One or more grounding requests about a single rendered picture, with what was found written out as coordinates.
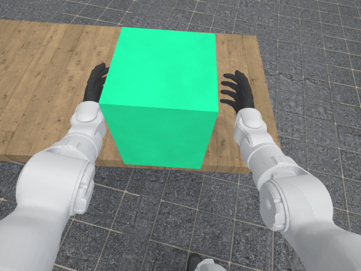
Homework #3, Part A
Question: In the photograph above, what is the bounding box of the robot right foot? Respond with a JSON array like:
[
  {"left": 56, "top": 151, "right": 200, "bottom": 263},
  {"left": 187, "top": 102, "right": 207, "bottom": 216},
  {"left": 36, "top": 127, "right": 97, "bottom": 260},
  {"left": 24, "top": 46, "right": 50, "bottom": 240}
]
[{"left": 187, "top": 253, "right": 202, "bottom": 271}]

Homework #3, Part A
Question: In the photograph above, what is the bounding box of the right robot hand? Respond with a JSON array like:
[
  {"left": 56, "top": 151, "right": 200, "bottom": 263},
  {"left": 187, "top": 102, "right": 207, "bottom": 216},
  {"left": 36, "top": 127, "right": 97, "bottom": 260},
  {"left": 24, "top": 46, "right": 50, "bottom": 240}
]
[{"left": 220, "top": 70, "right": 254, "bottom": 114}]

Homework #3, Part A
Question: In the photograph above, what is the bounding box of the left robot forearm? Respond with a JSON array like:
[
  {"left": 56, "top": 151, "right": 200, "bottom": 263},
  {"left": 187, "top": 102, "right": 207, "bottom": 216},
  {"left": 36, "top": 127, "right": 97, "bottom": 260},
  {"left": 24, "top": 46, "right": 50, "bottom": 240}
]
[{"left": 16, "top": 101, "right": 106, "bottom": 203}]

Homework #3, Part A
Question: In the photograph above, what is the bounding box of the right robot upper arm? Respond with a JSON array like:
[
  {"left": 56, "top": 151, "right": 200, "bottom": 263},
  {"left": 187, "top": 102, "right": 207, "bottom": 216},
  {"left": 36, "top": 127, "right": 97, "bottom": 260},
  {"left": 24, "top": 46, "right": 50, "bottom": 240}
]
[{"left": 259, "top": 174, "right": 361, "bottom": 271}]

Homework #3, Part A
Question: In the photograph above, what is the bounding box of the right robot shin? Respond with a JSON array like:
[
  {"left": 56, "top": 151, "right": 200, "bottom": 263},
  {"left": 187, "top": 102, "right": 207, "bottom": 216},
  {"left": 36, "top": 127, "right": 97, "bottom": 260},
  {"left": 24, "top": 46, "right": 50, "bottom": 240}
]
[{"left": 196, "top": 259, "right": 215, "bottom": 269}]

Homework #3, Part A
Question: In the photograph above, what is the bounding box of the carton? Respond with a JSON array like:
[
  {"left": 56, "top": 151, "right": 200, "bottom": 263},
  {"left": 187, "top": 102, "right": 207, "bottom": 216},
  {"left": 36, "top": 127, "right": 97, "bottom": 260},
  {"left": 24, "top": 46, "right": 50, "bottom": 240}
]
[{"left": 98, "top": 27, "right": 218, "bottom": 169}]

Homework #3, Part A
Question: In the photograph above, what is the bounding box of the left robot upper arm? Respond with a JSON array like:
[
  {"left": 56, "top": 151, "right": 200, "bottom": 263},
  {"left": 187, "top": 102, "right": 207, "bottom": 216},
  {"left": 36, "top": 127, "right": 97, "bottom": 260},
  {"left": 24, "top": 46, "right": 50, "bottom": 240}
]
[{"left": 0, "top": 151, "right": 95, "bottom": 271}]

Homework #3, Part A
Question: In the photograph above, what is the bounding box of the left robot hand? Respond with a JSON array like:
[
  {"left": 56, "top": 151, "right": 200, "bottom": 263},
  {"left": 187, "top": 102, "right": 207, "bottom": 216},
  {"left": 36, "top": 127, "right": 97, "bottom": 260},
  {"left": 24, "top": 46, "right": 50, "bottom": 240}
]
[{"left": 83, "top": 63, "right": 109, "bottom": 103}]

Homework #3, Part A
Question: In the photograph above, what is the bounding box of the right robot forearm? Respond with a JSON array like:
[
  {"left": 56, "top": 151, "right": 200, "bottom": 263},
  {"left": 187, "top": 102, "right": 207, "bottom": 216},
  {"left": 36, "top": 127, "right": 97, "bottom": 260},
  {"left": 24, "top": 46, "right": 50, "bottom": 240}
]
[{"left": 233, "top": 108, "right": 333, "bottom": 218}]

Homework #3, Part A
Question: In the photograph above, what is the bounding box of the table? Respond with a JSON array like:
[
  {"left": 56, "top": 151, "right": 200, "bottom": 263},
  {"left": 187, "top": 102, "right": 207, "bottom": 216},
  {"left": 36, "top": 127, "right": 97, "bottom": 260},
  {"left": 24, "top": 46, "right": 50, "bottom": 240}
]
[{"left": 0, "top": 20, "right": 281, "bottom": 174}]

